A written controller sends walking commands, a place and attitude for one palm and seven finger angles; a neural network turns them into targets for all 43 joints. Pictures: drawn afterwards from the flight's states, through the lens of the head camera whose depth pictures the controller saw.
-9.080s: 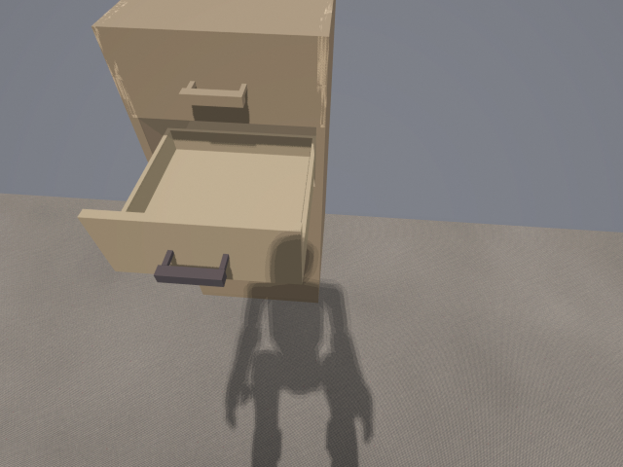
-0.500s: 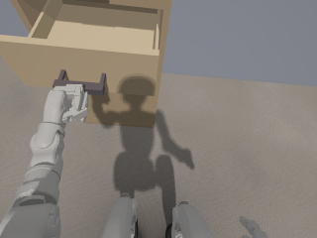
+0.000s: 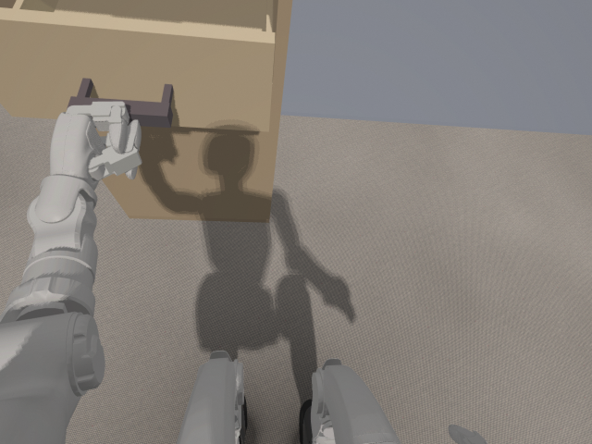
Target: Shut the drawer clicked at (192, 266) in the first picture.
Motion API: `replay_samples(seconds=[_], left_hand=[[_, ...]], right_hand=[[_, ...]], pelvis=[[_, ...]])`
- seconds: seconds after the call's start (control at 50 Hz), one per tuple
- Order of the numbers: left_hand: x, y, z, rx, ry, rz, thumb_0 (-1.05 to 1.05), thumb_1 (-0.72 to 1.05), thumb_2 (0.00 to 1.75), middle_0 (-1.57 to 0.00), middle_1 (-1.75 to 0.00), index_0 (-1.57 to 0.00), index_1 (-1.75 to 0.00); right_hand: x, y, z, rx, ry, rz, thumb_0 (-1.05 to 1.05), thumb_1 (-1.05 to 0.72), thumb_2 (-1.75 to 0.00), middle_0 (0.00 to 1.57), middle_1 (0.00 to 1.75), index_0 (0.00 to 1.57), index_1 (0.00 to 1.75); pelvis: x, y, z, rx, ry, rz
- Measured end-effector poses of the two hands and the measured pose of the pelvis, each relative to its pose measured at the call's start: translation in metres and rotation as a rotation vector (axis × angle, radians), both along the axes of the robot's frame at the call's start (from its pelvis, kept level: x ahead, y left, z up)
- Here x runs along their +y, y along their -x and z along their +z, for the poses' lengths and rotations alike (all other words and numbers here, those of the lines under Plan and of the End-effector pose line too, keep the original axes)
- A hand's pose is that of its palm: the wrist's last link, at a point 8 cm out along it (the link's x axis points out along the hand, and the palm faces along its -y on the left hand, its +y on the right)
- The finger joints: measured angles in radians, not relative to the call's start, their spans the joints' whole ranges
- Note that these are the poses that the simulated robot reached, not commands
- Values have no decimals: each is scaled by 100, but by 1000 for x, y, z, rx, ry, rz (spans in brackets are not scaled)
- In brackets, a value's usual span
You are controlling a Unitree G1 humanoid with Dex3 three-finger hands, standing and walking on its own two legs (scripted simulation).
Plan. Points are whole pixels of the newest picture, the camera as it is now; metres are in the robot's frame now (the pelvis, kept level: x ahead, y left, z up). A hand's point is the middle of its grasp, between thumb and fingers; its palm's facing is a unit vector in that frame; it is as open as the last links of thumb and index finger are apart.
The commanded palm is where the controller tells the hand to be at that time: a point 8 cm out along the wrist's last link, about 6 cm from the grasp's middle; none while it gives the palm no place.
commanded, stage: push the drawer shut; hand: left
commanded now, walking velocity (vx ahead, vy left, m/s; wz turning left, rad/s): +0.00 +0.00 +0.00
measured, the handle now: (125, 100) +0.55 +0.22 +0.05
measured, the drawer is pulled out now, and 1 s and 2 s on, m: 0.11 0.00 0.00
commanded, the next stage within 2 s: pull the fist back off the drawer in 1.26 s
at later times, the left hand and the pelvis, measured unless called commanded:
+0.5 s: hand (137, 112) +0.54 +0.21 +0.04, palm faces -0.03 -1.00 -0.04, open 3.2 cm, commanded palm +0.55 +0.22 +0.05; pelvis +0.00 +0.01 -0.01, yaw -2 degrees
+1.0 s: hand (141, 79) +0.60 +0.21 +0.05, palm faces -0.03 -1.00 -0.04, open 3.3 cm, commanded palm +0.62 +0.20 +0.05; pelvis -0.01 +0.01 -0.03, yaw -3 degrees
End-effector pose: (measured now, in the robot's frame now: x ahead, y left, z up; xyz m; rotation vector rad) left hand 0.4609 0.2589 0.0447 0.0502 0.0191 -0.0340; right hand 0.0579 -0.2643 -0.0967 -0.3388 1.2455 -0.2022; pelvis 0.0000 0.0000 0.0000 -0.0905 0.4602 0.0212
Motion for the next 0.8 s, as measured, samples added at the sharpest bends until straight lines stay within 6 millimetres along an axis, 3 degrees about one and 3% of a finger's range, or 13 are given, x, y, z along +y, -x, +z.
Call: replay_samples(seconds=[0.4, 0.8], left_hand=[[2, -47, 2, 4, 10, 4, 3, 67, 88, -140, -160, -140, -160], [1, -92, 4, 12, 13, 12, 6, 67, 88, -140, -160, -140, -160]], right_hand=[[5, 48, 0, 118, 19, -63, 0, -90, -90, 20, 29, 20, 30], [12, 78, 1, 201, 38, -100, 0, -90, -90, 20, 29, 20, 30]], pelvis=[[5, 3, -9, 47, 21, -15], [7, 5, -19, 98, 42, -22]])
